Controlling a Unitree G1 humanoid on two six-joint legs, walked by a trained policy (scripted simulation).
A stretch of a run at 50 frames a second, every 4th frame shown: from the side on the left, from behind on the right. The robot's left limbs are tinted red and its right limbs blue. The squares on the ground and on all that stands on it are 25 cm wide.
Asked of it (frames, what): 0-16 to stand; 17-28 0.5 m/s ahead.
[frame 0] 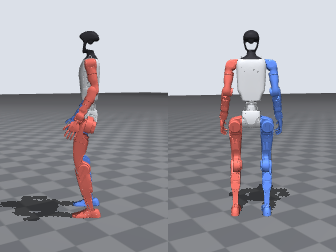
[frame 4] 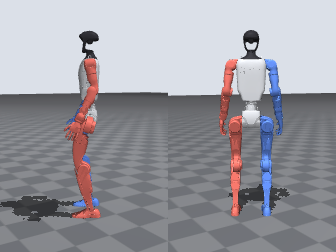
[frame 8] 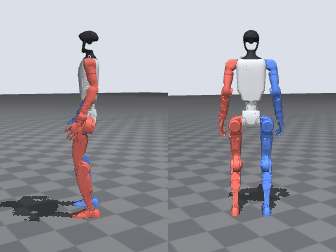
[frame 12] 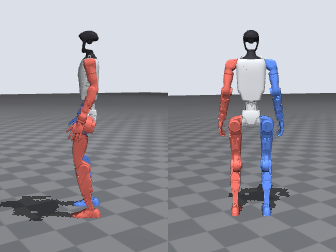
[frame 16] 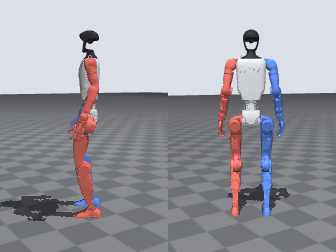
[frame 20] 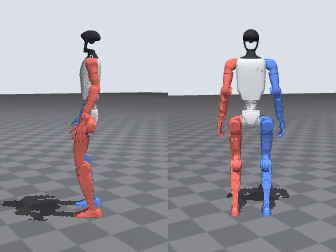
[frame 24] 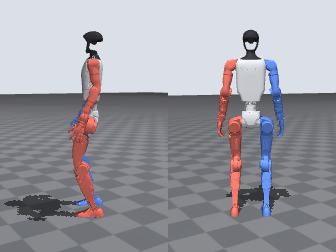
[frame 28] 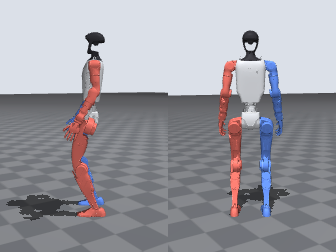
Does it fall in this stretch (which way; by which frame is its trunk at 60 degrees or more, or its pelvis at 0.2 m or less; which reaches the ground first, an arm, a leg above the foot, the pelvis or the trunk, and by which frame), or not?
no
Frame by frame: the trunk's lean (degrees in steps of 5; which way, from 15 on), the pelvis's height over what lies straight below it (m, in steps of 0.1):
0: 0, 0.8
4: 0, 0.8
8: 0, 0.8
12: 0, 0.8
16: 0, 0.8
20: 0, 0.8
24: 0, 0.8
28: 5, 0.8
